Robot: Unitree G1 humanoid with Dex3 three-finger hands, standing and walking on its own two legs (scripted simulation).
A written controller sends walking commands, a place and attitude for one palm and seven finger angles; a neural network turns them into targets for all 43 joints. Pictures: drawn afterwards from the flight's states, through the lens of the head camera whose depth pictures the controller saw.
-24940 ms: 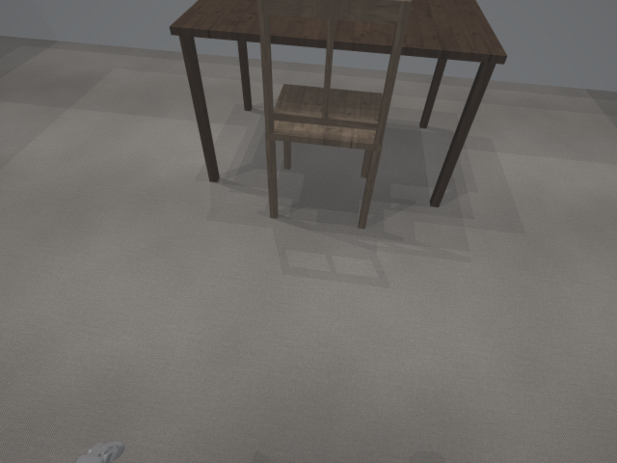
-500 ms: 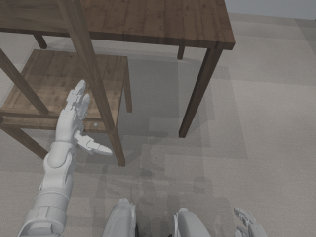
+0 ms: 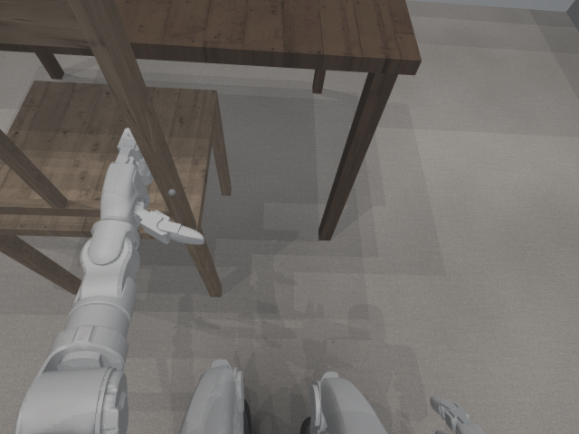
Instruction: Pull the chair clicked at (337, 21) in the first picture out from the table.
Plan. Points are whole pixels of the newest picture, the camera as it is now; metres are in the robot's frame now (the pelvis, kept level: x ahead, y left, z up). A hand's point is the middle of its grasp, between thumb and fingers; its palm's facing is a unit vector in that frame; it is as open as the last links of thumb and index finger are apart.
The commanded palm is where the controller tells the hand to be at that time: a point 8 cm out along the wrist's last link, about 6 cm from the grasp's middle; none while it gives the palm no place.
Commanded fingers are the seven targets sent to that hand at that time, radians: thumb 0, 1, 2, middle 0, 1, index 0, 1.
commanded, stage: push the fingers through the gap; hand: left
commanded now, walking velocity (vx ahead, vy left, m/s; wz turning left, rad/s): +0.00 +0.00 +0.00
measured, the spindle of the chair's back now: out of the picture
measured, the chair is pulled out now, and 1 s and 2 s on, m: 0.00 0.00 0.01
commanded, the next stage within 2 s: hook a spindle and tug to test in 0.62 s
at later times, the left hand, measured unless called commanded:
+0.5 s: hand (172, 182) +0.45 +0.16 +0.03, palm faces -0.04 -1.00 -0.03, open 16.9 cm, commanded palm +0.43 +0.20 +0.03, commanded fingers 0.00 -0.50 0.30 -0.06 -0.08 -0.06 -0.08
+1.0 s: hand (172, 181) +0.45 +0.16 +0.03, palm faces -0.04 -1.00 -0.03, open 16.0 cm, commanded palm +0.43 +0.20 +0.03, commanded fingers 0.00 -0.50 0.30 -0.32 -0.90 -0.32 -0.90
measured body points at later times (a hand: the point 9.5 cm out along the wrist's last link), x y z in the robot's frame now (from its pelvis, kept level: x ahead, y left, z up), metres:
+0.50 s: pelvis +0.00 +0.00 +0.00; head +0.13 +0.02 +0.43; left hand +0.45 +0.21 +0.03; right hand +0.07 -0.26 -0.12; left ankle +0.06 +0.10 -0.61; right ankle +0.00 -0.10 -0.61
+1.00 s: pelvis +0.00 +0.01 +0.00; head +0.13 +0.03 +0.43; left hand +0.45 +0.21 +0.03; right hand +0.07 -0.25 -0.12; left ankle +0.06 +0.10 -0.61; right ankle +0.00 -0.10 -0.61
